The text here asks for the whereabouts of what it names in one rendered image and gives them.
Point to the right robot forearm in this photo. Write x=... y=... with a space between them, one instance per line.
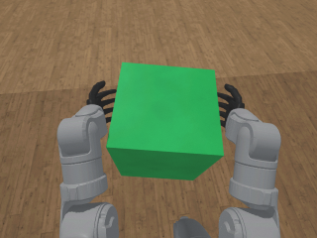
x=256 y=159

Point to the right robot hand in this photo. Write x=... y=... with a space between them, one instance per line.
x=235 y=102

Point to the left robot hand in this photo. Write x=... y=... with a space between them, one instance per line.
x=95 y=98

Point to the carton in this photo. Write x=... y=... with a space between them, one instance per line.
x=165 y=122

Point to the right robot upper arm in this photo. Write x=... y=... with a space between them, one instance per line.
x=241 y=222

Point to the left robot forearm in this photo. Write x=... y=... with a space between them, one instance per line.
x=79 y=146

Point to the right robot thigh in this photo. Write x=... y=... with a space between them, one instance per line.
x=189 y=228

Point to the left robot upper arm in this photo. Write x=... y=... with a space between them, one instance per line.
x=90 y=220

